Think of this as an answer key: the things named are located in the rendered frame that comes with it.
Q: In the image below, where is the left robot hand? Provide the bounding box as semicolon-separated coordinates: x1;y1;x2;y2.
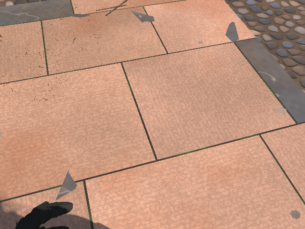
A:
15;201;73;229

